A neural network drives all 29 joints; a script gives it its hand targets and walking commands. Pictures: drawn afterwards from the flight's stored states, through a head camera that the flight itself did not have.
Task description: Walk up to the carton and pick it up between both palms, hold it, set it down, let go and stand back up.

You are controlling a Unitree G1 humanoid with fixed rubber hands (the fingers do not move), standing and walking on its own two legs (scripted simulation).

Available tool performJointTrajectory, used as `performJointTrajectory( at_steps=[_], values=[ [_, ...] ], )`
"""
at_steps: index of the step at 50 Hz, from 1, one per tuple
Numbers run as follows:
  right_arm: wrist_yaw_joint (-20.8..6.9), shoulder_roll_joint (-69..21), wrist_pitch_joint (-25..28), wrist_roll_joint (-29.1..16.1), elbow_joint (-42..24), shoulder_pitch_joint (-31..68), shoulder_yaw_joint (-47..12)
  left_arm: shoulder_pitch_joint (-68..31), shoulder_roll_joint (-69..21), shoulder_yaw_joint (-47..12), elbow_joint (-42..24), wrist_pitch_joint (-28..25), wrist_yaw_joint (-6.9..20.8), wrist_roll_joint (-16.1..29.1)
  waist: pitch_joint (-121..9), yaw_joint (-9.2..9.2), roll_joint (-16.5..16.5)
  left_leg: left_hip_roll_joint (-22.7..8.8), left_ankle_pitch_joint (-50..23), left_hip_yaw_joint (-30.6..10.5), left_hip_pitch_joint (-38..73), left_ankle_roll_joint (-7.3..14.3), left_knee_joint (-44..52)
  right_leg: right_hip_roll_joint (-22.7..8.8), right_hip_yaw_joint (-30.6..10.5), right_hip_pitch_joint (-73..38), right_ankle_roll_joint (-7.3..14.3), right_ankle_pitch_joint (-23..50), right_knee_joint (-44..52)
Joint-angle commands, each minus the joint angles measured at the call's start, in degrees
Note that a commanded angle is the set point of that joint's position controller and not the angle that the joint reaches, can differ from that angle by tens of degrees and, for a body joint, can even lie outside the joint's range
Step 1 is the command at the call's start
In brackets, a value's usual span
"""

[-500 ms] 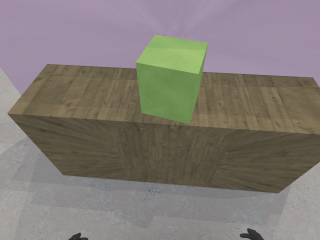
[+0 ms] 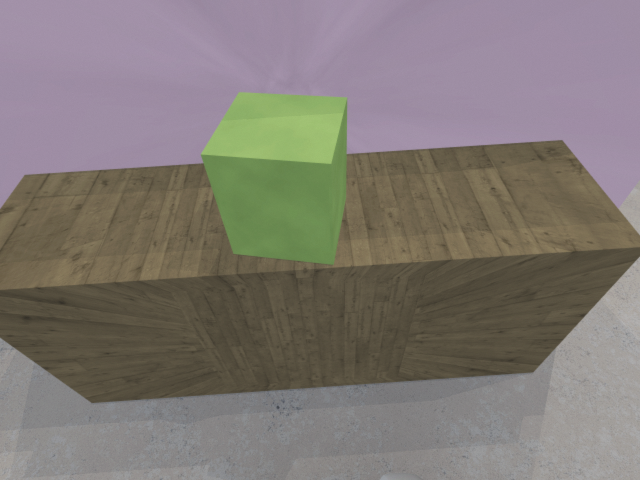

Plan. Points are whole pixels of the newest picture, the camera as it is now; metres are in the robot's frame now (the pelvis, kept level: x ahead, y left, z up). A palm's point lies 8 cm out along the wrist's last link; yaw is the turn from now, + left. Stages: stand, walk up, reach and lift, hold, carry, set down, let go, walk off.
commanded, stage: walk up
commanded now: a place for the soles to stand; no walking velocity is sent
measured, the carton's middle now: (287, 180) +0.64 +0.04 -0.01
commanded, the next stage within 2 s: none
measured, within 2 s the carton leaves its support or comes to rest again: neither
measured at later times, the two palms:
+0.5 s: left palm out of the picture +0.16 +0.32 -0.12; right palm (452, 376) +0.27 -0.20 -0.11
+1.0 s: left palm (130, 306) +0.42 +0.33 -0.09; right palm (425, 361) +0.30 -0.16 -0.12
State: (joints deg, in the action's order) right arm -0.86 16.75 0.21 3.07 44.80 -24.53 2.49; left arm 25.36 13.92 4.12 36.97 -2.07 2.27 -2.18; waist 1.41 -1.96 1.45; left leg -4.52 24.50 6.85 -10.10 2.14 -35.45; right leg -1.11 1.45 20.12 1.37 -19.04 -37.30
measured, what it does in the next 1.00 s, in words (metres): walks ahead: left foot, then right foot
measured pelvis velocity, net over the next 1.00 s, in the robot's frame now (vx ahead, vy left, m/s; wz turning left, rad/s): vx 0.25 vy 0.10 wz -0.07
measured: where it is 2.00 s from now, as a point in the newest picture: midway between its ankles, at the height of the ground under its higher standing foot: (300, 471)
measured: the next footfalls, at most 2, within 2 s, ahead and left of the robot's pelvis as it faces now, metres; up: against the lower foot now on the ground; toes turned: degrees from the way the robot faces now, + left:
left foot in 0.50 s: +0.30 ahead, +0.20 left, +0.00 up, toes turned -1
right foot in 0.82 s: +0.33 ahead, -0.03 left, +0.00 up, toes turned -4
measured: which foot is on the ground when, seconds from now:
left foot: down 0.00-0.00, up 0.02-0.48, down 0.50-1.00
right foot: down 0.00-0.50, up 0.52-0.80, down 0.82-1.00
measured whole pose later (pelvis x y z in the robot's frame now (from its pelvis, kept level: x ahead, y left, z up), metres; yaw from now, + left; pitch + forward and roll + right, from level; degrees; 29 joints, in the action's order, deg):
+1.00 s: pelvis +0.25 +0.10 -0.01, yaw -4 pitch -2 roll +1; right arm 0.2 15.9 -2.3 -0.1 38.9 -17.1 -0.2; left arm 9.6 14.1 -0.2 35.1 1.8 -0.5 -0.1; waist 6.2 -2.2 0.8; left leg -0.2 19.0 4.5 -16.4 1.1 -39.3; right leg -1.1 0.0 21.9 0.4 -15.5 -39.8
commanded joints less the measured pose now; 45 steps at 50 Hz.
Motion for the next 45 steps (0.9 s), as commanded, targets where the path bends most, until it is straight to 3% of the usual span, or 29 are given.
performJointTrajectory(
  at_steps=[1,2,3,4,6,8,9,11,14,17,21,22,23,24,25,26,27,28,30,31,33,34,37,40,41,42,43,44,45],
  values=[
    [-0.8,0.8,-0.2,-0.3,-10.3,5.6,-0.3,16.0,15.7,4.8,-1.7,-1.3,-3.3,-2.2,4.0,9.24,-16.7,3.9,15.5,-0.9,-36.4,-1.4,-28.0,-18.8,-42.0,-21.2,10.0,-33.3,24.6],
    [-0.7,5.4,-1.3,0.2,-10.4,5.2,1.0,13.1,15.8,4.9,-0.9,-0.7,-4.2,-1.5,8.8,6.99,-7.9,0.4,11.6,-7.6,-35.9,-1.3,-32.9,-24.0,-50.7,-12.5,14.2,-43.1,29.7],
    [-1.0,6.6,-1.9,0.2,-9.8,4.7,1.4,9.9,14.5,4.2,-1.4,-0.7,-4.7,-1.1,12.2,5.28,-4.3,-1.1,4.5,-9.0,-36.2,-2.0,-35.5,-22.7,-46.7,-9.6,14.0,-39.6,29.5],
    [-1.2,6.8,-1.9,0.2,-8.5,2.5,1.6,7.6,13.5,3.5,-1.4,-1.0,-4.8,-1.3,11.2,4.26,-2.6,-1.6,0.0,-9.4,-35.5,-2.3,-35.0,-20.4,-39.6,-9.5,11.8,-33.6,28.1],
    [-1.8,6.4,-1.1,0.1,-7.0,-0.3,1.9,3.4,11.7,2.1,-2.0,-1.6,-4.7,-1.5,8.1,2.49,-5.7,-2.5,-6.5,-9.3,-28.7,-2.9,-29.7,-14.6,-25.8,-6.9,7.1,-19.2,27.0],
    [-2.5,5.5,-0.8,-0.1,-6.1,-2.7,1.8,2.0,9.8,1.2,-0.6,-2.2,-4.1,-1.3,5.9,1.44,-9.9,-1.2,-12.1,-7.2,-24.0,-4.0,-29.3,-9.3,-15.7,-5.4,6.5,-8.9,26.3],
    [-2.8,5.0,-0.9,-0.4,-6.2,-2.6,1.6,1.8,9.9,1.2,0.0,-2.4,-3.8,-1.3,5.0,1.45,-11.8,-1.3,-12.6,-6.4,-23.7,-4.4,-27.9,-9.4,-13.7,-5.5,8.2,-7.4,25.9],
    [-2.9,5.0,-1.3,-0.5,-7.2,-0.3,1.5,3.0,9.1,0.9,1.0,-2.5,-3.5,-0.9,5.7,1.91,-11.4,-1.4,-14.0,-6.2,-26.4,-4.8,-25.2,-9.3,-13.0,-7.7,8.8,-7.0,26.1],
    [-2.8,4.1,-1.0,-0.5,-10.4,7.1,0.9,7.2,9.4,0.6,2.3,-2.8,-3.2,-0.6,10.1,5.17,-8.2,-2.4,-15.9,-6.3,-31.3,-4.6,-15.7,-10.7,-13.6,-11.6,9.7,-1.3,25.2],
    [-2.8,2.7,0.0,-0.5,-11.3,9.1,0.8,7.9,11.3,1.0,2.4,-2.7,-3.0,-0.7,7.2,5.78,-9.8,-2.0,-17.3,-5.8,-25.2,-3.8,-7.5,-11.0,-10.8,-13.0,9.6,4.0,22.2],
    [-1.6,2.4,1.1,0.1,-10.5,5.2,1.7,5.1,13.0,1.4,0.3,-1.9,-3.0,-0.7,4.8,3.7,-9.8,0.6,-16.8,-2.7,-10.3,-1.7,-1.2,-11.7,-9.4,-8.1,8.5,12.9,16.0],
    [-1.1,3.1,1.5,0.3,-10.2,2.4,2.4,4.2,12.3,0.8,-0.3,-1.6,-3.1,-0.6,5.4,1.92,-6.8,1.3,-18.4,-2.4,-4.5,-0.9,1.5,-11.6,-9.1,-4.7,7.5,13.9,11.7],
    [-0.4,4.7,2.2,0.3,-8.4,-2.5,3.1,4.8,10.5,0.0,-0.6,-1.3,-3.0,-0.4,3.3,-0.19,-2.6,3.2,-18.6,-1.7,2.1,-0.1,3.9,-8.2,-6.4,-2.7,5.3,16.0,2.7],
    [0.2,7.0,2.8,0.6,-6.9,-8.0,3.7,8.7,7.2,-1.3,-0.8,-1.1,-2.8,-0.6,-1.1,-1.76,4.4,0.7,-19.2,-5.1,10.4,1.2,4.1,-4.5,-3.5,0.6,3.2,10.7,-9.7],
    [0.6,12.1,3.1,0.7,-7.7,-11.5,4.3,13.6,3.1,-2.8,-2.3,-0.8,-2.6,-0.5,-6.5,-2.2,16.2,-12.8,-18.5,-24.1,16.2,6.5,7.0,1.4,-0.3,7.8,-0.2,-8.1,-26.5],
    [1.1,16.0,2.3,-1.0,-9.0,-10.1,5.1,13.7,5.1,-1.8,-3.6,0.3,-3.4,-0.1,-8.4,-2.16,16.8,-21.5,-12.0,-41.1,14.8,13.3,17.2,3.6,-2.5,12.1,-1.3,-17.4,-34.2],
    [1.5,14.2,1.4,-2.6,-9.3,-7.0,4.8,7.5,8.2,-0.4,-4.1,1.3,-3.9,-0.6,-3.1,-3.21,9.1,-21.6,-1.6,-41.7,6.4,14.5,21.5,0.5,-6.6,13.0,-0.9,-13.8,-40.6],
    [1.6,11.5,0.8,-2.8,-9.6,-3.1,3.9,4.5,8.9,0.1,-4.4,1.5,-3.6,0.0,2.1,-2.09,4.8,-18.0,-2.0,-32.4,0.7,13.4,20.3,-0.3,-6.9,13.3,-0.8,-9.8,-42.6],
    [1.3,8.1,0.5,-1.7,-10.3,1.3,2.7,3.2,6.9,-0.1,-4.8,1.3,-3.5,0.6,5.7,-0.55,6.7,-12.7,-14.4,-19.0,-6.7,11.6,17.6,-2.4,-5.6,10.2,-1.0,-7.2,-34.5],
    [1.2,6.7,0.8,-1.4,-10.1,2.5,2.0,4.2,5.9,-0.4,-4.5,1.2,-3.3,0.5,4.4,0.66,7.2,-11.7,-22.2,-15.1,-8.4,11.5,16.5,-2.0,-4.7,6.6,-1.5,-6.8,-31.9],
    [1.3,4.9,1.5,-1.6,-10.2,4.3,1.0,3.9,4.1,-1.1,-4.5,1.1,-3.1,0.6,2.7,2.12,5.0,-10.9,-42.0,-10.6,-9.4,11.9,12.7,-1.4,-3.8,2.2,-2.6,-6.5,-24.1],
    [1.3,5.3,1.7,-1.7,-10.2,4.0,0.7,2.9,3.5,-1.5,-4.8,1.1,-3.1,0.7,1.1,1.62,4.7,-10.9,-48.2,-9.6,-8.1,12.1,11.1,-1.1,-2.7,0.8,-3.0,-6.3,-19.3],
    [1.6,7.3,1.1,-2.3,-10.3,3.5,0.4,-1.6,3.5,-2.1,-5.3,1.4,-3.4,0.6,-2.5,0.42,4.9,-9.0,-56.2,-8.7,-2.1,10.2,4.4,0.0,-0.3,-1.7,-2.7,1.1,-6.4],
    [1.3,9.2,-0.2,-3.9,-11.5,7.3,0.1,-2.4,6.0,-1.0,-5.5,1.5,-3.7,0.5,-6.0,3.35,2.7,-8.2,-37.5,-9.1,-9.5,6.0,0.8,0.5,-1.1,-12.9,-0.3,16.6,4.7],
    [1.0,8.1,-0.4,-4.1,-12.2,6.0,-0.6,-4.0,8.6,-0.4,-5.9,1.5,-3.7,0.3,-6.6,3.17,-1.0,-7.1,-24.9,-9.1,-13.5,3.4,0.2,-3.0,-5.7,-15.6,1.6,19.6,5.8],
    [1.0,5.9,-0.8,-4.3,-12.7,3.1,-1.2,-7.7,12.8,0.7,-7.1,1.7,-3.7,0.2,-6.0,1.55,-8.2,-3.2,-12.0,-5.9,-14.8,0.5,-4.4,-11.8,-15.9,-13.2,5.7,23.4,7.5],
    [1.5,4.5,-1.8,-4.1,-11.5,2.3,-1.2,-10.0,13.8,0.7,-7.2,2.3,-3.7,2.2,-5.4,1.36,-10.7,1.9,0.4,-2.8,-5.9,-1.4,-8.9,-16.7,-19.9,-2.2,11.5,21.6,11.5],
    [1.7,4.6,-2.6,-3.4,-10.9,2.6,-0.9,-12.9,13.2,0.4,-6.9,2.3,-3.6,2.7,-2.9,0.68,-12.2,2.9,3.8,-4.2,-3.4,-1.7,-11.2,-16.7,-20.1,2.9,13.0,19.1,13.7],
    [1.7,5.5,-2.6,-3.1,-10.5,3.4,-0.6,-14.2,11.4,-0.3,-6.9,2.3,-3.6,2.6,-1.7,0.75,-10.9,3.3,5.0,-4.7,-5.0,-1.8,-10.5,-15.0,-18.1,2.0,12.3,20.0,13.7]
  ],
)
